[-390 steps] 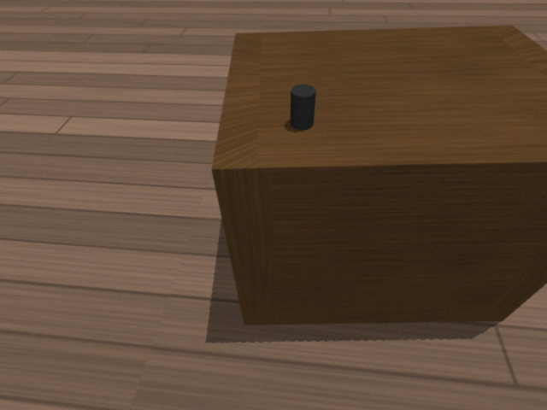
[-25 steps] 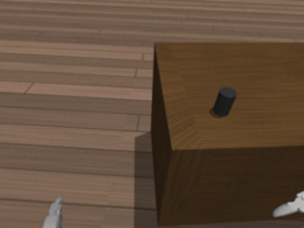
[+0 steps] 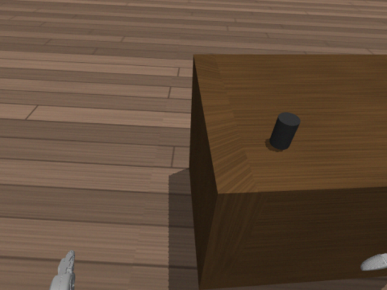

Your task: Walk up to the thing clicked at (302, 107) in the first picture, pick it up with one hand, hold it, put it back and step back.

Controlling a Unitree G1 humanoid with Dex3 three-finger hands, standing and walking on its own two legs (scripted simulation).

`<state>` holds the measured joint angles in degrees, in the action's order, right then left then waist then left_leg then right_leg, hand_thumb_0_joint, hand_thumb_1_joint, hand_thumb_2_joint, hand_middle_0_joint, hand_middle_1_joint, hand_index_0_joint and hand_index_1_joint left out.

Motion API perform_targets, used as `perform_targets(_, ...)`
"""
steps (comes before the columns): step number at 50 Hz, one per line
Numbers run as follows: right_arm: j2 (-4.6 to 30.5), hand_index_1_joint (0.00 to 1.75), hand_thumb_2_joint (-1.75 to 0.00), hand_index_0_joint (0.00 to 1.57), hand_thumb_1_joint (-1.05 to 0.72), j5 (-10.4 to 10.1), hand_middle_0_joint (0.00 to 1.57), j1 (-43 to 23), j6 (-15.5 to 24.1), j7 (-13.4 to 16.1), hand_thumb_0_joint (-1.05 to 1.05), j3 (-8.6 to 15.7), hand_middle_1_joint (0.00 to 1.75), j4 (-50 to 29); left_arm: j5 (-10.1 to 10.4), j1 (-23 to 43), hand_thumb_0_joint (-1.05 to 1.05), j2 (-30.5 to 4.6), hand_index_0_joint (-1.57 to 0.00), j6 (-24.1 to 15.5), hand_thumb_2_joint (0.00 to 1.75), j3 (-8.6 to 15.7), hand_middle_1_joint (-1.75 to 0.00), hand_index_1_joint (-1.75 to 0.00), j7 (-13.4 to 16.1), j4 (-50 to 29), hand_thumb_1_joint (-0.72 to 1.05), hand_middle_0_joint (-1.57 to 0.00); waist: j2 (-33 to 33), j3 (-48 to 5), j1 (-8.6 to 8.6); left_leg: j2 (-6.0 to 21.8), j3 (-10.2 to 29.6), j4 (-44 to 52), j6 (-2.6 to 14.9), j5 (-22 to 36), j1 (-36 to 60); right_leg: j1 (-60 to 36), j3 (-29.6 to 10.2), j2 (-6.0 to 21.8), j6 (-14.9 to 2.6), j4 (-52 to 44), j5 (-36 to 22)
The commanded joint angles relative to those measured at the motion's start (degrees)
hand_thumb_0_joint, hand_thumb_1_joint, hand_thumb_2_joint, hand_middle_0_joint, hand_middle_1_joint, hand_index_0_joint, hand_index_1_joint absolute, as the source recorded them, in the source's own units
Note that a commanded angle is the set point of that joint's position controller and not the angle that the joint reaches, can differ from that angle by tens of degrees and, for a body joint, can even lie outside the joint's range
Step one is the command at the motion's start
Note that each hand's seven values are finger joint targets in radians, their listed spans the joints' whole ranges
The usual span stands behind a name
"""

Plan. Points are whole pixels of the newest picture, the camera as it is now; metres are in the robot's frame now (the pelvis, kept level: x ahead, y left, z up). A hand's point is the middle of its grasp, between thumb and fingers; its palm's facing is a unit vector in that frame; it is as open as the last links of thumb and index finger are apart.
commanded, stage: go down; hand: right
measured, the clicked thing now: (284, 131) +0.49 -0.25 +0.07
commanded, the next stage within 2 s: none
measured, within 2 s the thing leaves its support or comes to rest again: neither
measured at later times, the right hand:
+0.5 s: hand out of the picture +0.28 -0.34 +0.19, palm faces +0.37 +0.89 -0.26, open 17.1 cm
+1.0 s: hand out of the picture +0.31 -0.38 +0.20, palm faces +0.30 +0.95 -0.10, open 17.6 cm
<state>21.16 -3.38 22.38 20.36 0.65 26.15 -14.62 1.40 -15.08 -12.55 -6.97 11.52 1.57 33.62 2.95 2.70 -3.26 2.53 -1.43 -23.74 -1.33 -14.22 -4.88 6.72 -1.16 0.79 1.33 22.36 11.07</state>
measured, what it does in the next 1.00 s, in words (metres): stands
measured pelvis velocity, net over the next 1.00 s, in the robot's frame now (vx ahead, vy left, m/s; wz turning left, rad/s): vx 0.00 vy -0.01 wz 0.00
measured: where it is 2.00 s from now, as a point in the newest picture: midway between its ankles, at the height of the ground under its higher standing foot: outside the picture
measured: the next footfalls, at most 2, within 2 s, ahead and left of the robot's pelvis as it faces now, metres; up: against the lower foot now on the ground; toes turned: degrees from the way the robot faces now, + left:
none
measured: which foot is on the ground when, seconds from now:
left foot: down 0.00-1.00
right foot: down 0.00-1.00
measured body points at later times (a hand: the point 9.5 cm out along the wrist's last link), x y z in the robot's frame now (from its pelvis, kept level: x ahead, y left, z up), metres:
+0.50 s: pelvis +0.00 +0.00 +0.00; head -0.02 +0.01 +0.45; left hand +0.18 +0.26 -0.08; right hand +0.25 -0.39 +0.21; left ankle -0.01 +0.13 -0.74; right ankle +0.02 -0.14 -0.74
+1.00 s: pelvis +0.00 -0.01 +0.00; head +0.00 -0.01 +0.45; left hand +0.18 +0.26 -0.07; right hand +0.29 -0.43 +0.21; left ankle -0.01 +0.13 -0.74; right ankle +0.02 -0.14 -0.74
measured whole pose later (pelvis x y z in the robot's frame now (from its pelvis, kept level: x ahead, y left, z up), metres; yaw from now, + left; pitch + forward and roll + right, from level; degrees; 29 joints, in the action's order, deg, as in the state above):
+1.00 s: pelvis +0.00 -0.01 +0.00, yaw +0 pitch +0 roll +0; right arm 39.6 -13.6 -20.9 1.6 -26.8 37.3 34.1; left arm 1.1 -11.3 -14.3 -11.8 0.6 11.3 39.9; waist -0.1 -2.4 -0.7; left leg 2.1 -1.6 -25.5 -1.6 -14.7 -11.2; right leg 14.4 -1.5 1.2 1.0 26.9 13.0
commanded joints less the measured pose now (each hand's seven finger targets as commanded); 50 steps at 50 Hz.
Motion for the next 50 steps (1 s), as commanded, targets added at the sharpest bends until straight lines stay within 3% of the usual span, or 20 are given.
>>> perform_targets(1, 8.9, 0.05, -0.05, 0.05, 0.45, 0.7, 0.04, -5.4, 5.4, 0.8, 0.0, 6.6, 0.05, -10.0, -1.0, 4.6, 0.0, -4.6, -0.07, -2.6, 0.02, 0.9, -0.06, -0.05, 0.0, -7.6, -0.53, -0.06, -3.8, -5.5, 1.04, -3.1, -2.2, 2.9, 0.62, 9.2, -3.3, -1.7, 2.4, -1.4, -1.92, -1.9, -8.4)
perform_targets(4, 12.6, 0.06, -0.06, 0.05, 0.48, -0.3, 0.04, -7.5, 6.0, 0.1, 0.0, 9.7, 0.06, -6.7, -1.1, 5.6, 0.0, -8.6, -0.06, -2.3, 0.02, 4.5, -0.06, -0.05, 0.7, -4.0, -0.53, -0.05, -2.4, -5.9, 0.74, -2.5, -1.7, 2.5, 0.44, 10.0, -4.0, -0.8, 2.4, -1.9, -1.97, -1.3, -8.6)
perform_targets(8, 15.8, 0.06, -0.06, 0.05, 0.49, -1.4, 0.04, -13.7, 6.0, -1.3, 0.0, 11.5, 0.06, -5.3, -1.2, 10.9, 0.0, -9.6, -0.07, -2.1, 0.01, 5.0, -0.05, -0.04, 1.7, -3.2, -0.52, -0.05, -0.5, -6.8, 1.24, -1.9, -0.7, 3.0, 0.34, 9.8, -4.7, -0.6, 2.7, -2.5, -2.03, -0.5, -7.3)
perform_targets(9, 15.9, 0.06, -0.05, 0.05, 0.49, -1.8, 0.04, -16.3, 5.9, -1.9, 0.0, 11.2, 0.06, -4.8, -1.1, 12.3, 0.0, -7.6, -0.07, -2.2, 0.01, 2.5, -0.05, -0.04, 1.8, -3.6, -0.52, -0.05, -0.3, -5.5, 1.15, -1.9, -0.6, 3.7, 0.32, 7.9, -5.3, 0.0, 2.7, -2.5, -2.05, -0.7, -5.6)
perform_targets(12, 18.1, 0.06, -0.06, 0.05, 0.47, -3.1, 0.04, -23.2, 4.9, -4.3, 0.0, 11.0, 0.06, 0.0, -0.8, 14.4, 0.0, -7.4, -0.06, -2.3, 0.01, 1.3, -0.05, -0.04, 3.2, -2.3, -0.52, -0.05, -1.5, -5.2, 2.1, -1.8, -0.1, 4.8, 0.26, 4.6, -6.5, 0.4, 2.2, -2.4, -2.18, -0.9, -2.3)
perform_targets(15, 21.2, 0.06, -0.07, 0.05, 0.47, -4.9, 0.04, -28.2, 1.8, -8.0, 0.0, 11.1, 0.06, 9.4, -0.1, 12.0, 0.0, -4.1, -0.06, -2.1, 0.01, -3.0, -0.05, -0.03, 4.3, 2.3, -0.52, -0.05, 0.5, -6.7, 2.15, -1.8, -0.2, 4.4, 0.1, 6.3, -5.9, 0.7, 2.0, -2.4, -2.24, -0.9, -3.0)
perform_targets(18, 25.6, 0.06, -0.06, 0.05, 0.46, -7.4, 0.04, -35.4, -2.1, -12.5, 0.0, 12.5, 0.06, 14.7, 0.2, 12.2, 0.0, -8.9, -0.06, -2.6, 0.01, -1.0, -0.05, -0.03, 6.3, -0.5, -0.52, -0.05, 0.9, -10.0, 3.59, -1.7, -0.5, 4.0, 0.13, 8.2, -5.8, -0.9, 1.7, -2.1, -2.25, -1.2, -4.6)
perform_targets(20, 29.6, 0.05, -0.05, 0.06, 0.43, -8.4, 0.05, -40.8, -4.5, -15.1, 0.0, 14.5, 0.05, 14.9, 0.2, 10.6, 0.0, -7.9, -0.06, -3.2, 0.02, -3.5, -0.05, -0.03, 7.0, -1.3, -0.53, -0.05, 2.8, -14.4, 2.63, -1.7, -1.1, 3.3, 0.36, 10.7, -4.4, -3.6, 1.3, -2.1, -2.11, -1.1, -7.5)
perform_targets(22, 30.4, 0.04, -0.04, 0.06, 0.42, -9.4, 0.06, -41.7, -6.6, -17.5, 0.0, 14.4, 0.04, 20.3, 0.4, 8.4, 0.0, -8.8, -0.06, -3.7, 0.02, -3.3, -0.05, -0.04, 7.6, -0.8, -0.53, -0.05, 1.8, -12.5, 2.96, -1.9, -1.6, 3.0, 0.4, 11.4, -5.1, -2.7, 1.3, -2.1, -2.25, -1.1, -7.8)
perform_targets(26, 31.4, 0.04, -0.03, 0.06, 0.47, -10.8, 0.06, -43.8, -9.9, -21.4, 0.0, 13.7, 0.04, 26.0, 0.5, 7.2, 0.0, -8.2, -0.05, -4.6, 0.04, -5.7, -0.05, -0.05, 7.5, -2.1, -0.55, -0.05, 2.4, -11.3, 1.8, -2.5, -2.3, 2.6, 1.15, 11.5, -5.1, -0.1, 1.2, -1.4, -1.68, -1.7, -8.7)
perform_targets(28, 30.3, 0.05, -0.04, 0.05, 0.5, -10.8, 0.05, -43.1, -11.8, -23.0, 0.0, 12.2, 0.05, 29.3, 0.3, 7.3, 0.0, -8.8, -0.05, -4.8, 0.05, -5.6, -0.05, -0.05, 7.6, -1.5, -0.56, -0.05, 2.9, -11.2, 1.74, -2.6, -2.2, 2.2, 1.37, 12.1, -5.5, 0.1, 1.2, -1.2, -1.57, -1.4, -9.8)
perform_targets(30, 31.5, 0.05, -0.04, 0.05, 0.54, -11.3, 0.04, -44.0, -12.0, -23.7, 0.0, 13.2, 0.05, 28.1, 0.0, 9.8, 0.0, -11.6, -0.05, -5.7, 0.05, -3.5, -0.05, -0.06, 7.6, -3.3, -0.56, -0.05, 3.2, -11.0, 0.99, -2.9, -2.3, 2.0, 1.69, 11.2, -5.2, 0.7, 0.9, -0.6, -1.33, -1.3, -9.9)
perform_targets(35, 34.3, 0.05, -0.04, 0.05, 0.57, -11.4, 0.04, -49.1, -10.7, -23.5, 0.0, 15.6, 0.05, 24.9, -0.5, 10.9, 0.0, -12.4, -0.05, -6.9, 0.06, -3.9, -0.05, -0.05, 7.7, -7.4, -0.56, -0.05, -0.6, -17.0, 0.75, -3.0, -1.9, 1.0, 1.36, 14.0, -3.0, -1.4, 0.7, -0.4, -1.74, 0.7, -13.2)
perform_targets(36, 34.4, 0.05, -0.04, 0.05, 0.56, -11.4, 0.05, -49.6, -10.2, -23.3, 0.0, 15.6, 0.05, 24.1, -0.4, 10.5, 0.0, -10.5, -0.05, -6.7, 0.05, -5.1, -0.05, -0.05, 7.7, -5.5, -0.55, -0.05, 1.0, -15.6, -0.03, -2.9, -1.7, 0.9, 1.46, 13.1, -3.6, -0.5, 0.9, -0.7, -1.64, 0.8, -12.2)
perform_targets(37, 33.9, 0.05, -0.05, 0.05, 0.55, -11.6, 0.04, -50.1, -9.9, -23.3, 0.0, 15.5, 0.05, 24.2, -0.4, 9.2, 0.0, -8.8, -0.05, -6.8, 0.05, -6.8, -0.05, -0.05, 7.7, -5.6, -0.55, -0.05, 1.5, -16.3, 0.23, -3.1, -1.7, 0.7, 1.52, 13.2, -3.3, -1.0, 0.8, -0.4, -1.61, 0.9, -12.9)
perform_targets(39, 34.6, 0.05, -0.04, 0.05, 0.55, -11.7, 0.04, -51.1, -10.2, -23.6, 0.0, 15.2, 0.05, 26.0, -0.5, 8.0, 0.0, -9.6, -0.05, -6.3, 0.05, -5.3, -0.05, -0.05, 8.2, -1.2, -0.55, -0.05, 4.6, -15.9, 0.73, -3.0, -1.4, 0.7, 1.63, 12.1, -4.5, -0.8, 0.9, -0.5, -1.46, 0.8, -11.8)
perform_targets(41, 38.3, 0.06, -0.05, 0.05, 0.56, -11.5, 0.04, -55.0, -11.2, -23.9, 0.0, 16.9, 0.06, 27.7, -0.7, 10.2, 0.0, -10.8, -0.05, -6.6, 0.05, -5.4, -0.05, -0.05, 8.9, -2.8, -0.55, -0.05, 4.8, -16.6, 1.58, -2.9, -1.2, 1.1, 1.66, 11.3, -5.0, 0.0, 1.1, -0.7, -1.56, 0.8, -9.8)
perform_targets(44, 41.1, 0.06, -0.06, 0.04, 0.59, -12.1, 0.02, -61.8, -13.0, -25.5, 0.0, 16.9, 0.06, 30.4, -0.7, 9.6, 0.0, -10.7, -0.05, -7.1, 0.05, -6.1, -0.05, -0.05, 9.7, -0.4, -0.55, -0.05, 5.8, -15.6, 3.03, -2.6, -0.9, 1.7, 1.56, 9.8, -6.3, 1.6, 1.2, -1.3, -1.9, 0.6, -6.1)
perform_targets(48, 41.1, 0.06, -0.05, 0.04, 0.57, -11.2, 0.03, -65.0, -16.1, -28.5, 0.0, 13.4, 0.06, 37.5, -0.4, 8.3, 0.0, -7.7, -0.05, -7.9, 0.05, -10.4, -0.05, -0.05, 10.8, -3.0, -0.55, -0.05, 5.1, -15.1, 4.37, -2.7, -0.8, 1.9, 1.46, 9.7, -7.5, 1.1, 1.5, -1.4, -2.25, 0.9, -5.5)
perform_targets(50, 40.6, 0.06, -0.05, 0.04, 0.57, -11.3, 0.03, -65.8, -17.8, -30.4, 0.0, 12.1, 0.06, 42.7, -0.5, 4.4, 0.0, -8.2, -0.05, -8.2, 0.05, -10.1, -0.05, -0.05, 10.9, 0.4, -0.56, -0.05, 6.7, -13.7, 5.35, -2.6, -0.9, 1.9, 1.33, 9.6, -9.0, 1.3, 1.3, -1.6, -2.27, 0.9, -5.0)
